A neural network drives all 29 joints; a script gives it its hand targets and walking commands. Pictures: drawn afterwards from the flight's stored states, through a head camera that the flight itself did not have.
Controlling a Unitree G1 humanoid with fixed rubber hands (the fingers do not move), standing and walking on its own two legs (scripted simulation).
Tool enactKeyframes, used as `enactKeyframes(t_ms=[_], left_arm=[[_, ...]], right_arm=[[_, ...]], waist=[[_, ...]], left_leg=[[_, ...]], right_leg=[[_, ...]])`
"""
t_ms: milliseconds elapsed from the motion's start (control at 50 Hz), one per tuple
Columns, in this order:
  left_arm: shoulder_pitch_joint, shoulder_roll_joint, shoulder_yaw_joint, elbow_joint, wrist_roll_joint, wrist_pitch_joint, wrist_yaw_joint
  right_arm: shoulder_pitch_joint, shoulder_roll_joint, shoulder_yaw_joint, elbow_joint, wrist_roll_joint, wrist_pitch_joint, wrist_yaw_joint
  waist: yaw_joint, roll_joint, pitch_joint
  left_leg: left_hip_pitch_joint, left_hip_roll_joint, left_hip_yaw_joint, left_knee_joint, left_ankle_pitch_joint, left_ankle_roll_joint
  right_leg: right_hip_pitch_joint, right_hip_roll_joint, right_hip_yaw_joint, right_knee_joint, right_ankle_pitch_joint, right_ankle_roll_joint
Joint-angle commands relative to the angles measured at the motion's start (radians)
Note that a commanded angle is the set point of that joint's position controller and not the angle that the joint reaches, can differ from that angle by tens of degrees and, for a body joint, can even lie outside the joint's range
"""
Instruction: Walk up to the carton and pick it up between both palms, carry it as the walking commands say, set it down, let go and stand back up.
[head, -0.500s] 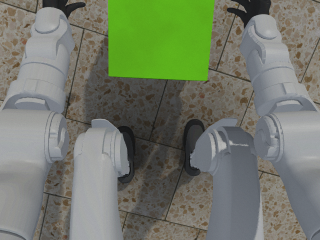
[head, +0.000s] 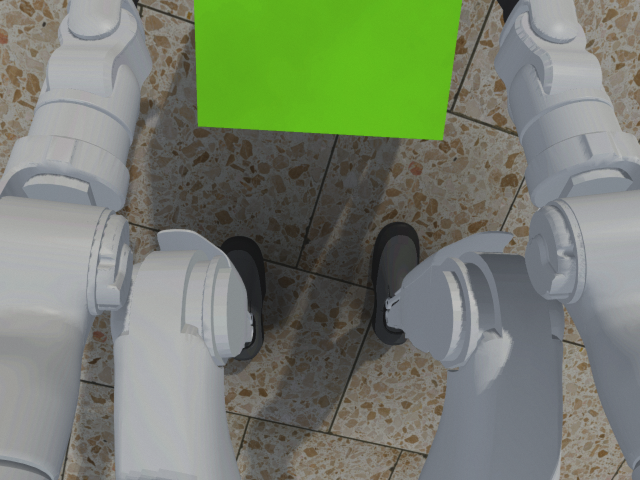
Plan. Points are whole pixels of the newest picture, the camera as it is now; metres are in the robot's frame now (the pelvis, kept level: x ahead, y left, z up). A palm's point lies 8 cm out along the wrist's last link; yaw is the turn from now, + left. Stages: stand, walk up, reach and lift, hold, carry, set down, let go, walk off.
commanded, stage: reach and lift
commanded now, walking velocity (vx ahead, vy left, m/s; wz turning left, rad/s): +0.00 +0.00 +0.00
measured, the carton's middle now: out of the picture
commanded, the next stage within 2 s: none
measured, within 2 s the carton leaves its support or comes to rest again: leaves its support in 1.34 s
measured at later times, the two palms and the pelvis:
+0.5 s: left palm out of the picture +0.54 +0.16 -0.17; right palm out of the picture +0.54 -0.16 -0.17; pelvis +0.00 +0.00 +0.01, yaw +0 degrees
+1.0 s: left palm out of the picture +0.54 +0.15 -0.17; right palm out of the picture +0.54 -0.15 -0.17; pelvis -0.01 +0.00 +0.00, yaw +1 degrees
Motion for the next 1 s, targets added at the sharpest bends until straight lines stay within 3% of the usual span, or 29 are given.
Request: enactKeyframes(t_ms=[0,560,640,700,820,920,980], left_arm=[[-0.242,0.110,0.020,-0.073,0.002,-0.020,-0.001],[-0.331,0.003,-0.005,-0.039,0.025,-0.040,0.026],[-0.346,-0.055,-0.025,-0.041,0.027,-0.046,0.024],[-0.371,-0.111,-0.048,-0.047,0.017,-0.053,0.013],[-0.451,-0.332,-0.090,-0.062,0.024,-0.051,-0.043],[-0.592,-0.755,-0.122,-0.107,0.077,-0.004,-0.167],[-0.605,-0.854,-0.092,-0.133,0.116,0.030,-0.219]], right_arm=[[-0.189,-0.083,-0.020,-0.079,-0.012,-0.019,0.000],[-0.275,0.024,-0.008,-0.048,-0.053,-0.039,-0.034],[-0.301,0.088,0.032,-0.057,-0.040,-0.043,-0.026],[-0.320,0.138,0.056,-0.061,-0.035,-0.045,-0.017],[-0.404,0.363,0.104,-0.076,-0.044,-0.033,0.037],[-0.554,0.785,0.129,-0.126,-0.093,0.012,0.160],[-0.565,0.887,0.104,-0.151,-0.131,0.050,0.212]], waist=[[0.004,0.036,-1.213],[0.006,0.029,-1.216],[0.020,0.021,-1.204],[0.013,0.019,-1.198],[0.014,0.014,-1.176],[0.010,0.007,-1.117],[0.005,-0.003,-1.088]], left_leg=[[0.546,-0.026,0.012,-0.208,0.310,-0.031],[0.544,-0.057,0.015,-0.234,0.297,-0.035],[0.545,-0.063,0.014,-0.238,0.302,-0.032],[0.543,-0.069,0.015,-0.239,0.301,-0.032],[0.531,-0.084,0.018,-0.236,0.288,-0.029],[0.478,-0.107,0.031,-0.222,0.239,-0.023],[0.448,-0.114,0.047,-0.205,0.221,-0.013]], right_leg=[[0.654,0.045,-0.030,-0.118,0.280,0.012],[0.686,0.081,-0.027,-0.139,0.282,0.016],[0.681,0.089,-0.024,-0.141,0.285,0.016],[0.686,0.093,-0.022,-0.144,0.289,0.014],[0.683,0.106,-0.024,-0.142,0.279,0.008],[0.653,0.126,-0.037,-0.130,0.235,-0.006],[0.636,0.131,-0.053,-0.119,0.214,-0.009]])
